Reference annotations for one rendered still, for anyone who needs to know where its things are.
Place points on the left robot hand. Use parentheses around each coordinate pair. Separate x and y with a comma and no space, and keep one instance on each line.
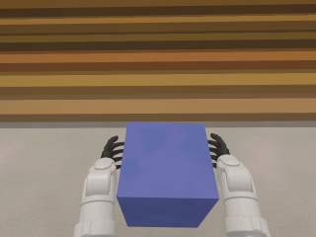
(109,151)

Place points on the right robot hand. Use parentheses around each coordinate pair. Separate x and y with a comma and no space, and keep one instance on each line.
(221,148)

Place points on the right robot forearm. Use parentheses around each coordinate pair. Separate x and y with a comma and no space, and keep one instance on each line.
(243,216)

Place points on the carton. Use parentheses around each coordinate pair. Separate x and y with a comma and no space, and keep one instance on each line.
(166,176)

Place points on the left robot forearm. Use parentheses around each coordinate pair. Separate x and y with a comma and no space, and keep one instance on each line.
(97,212)

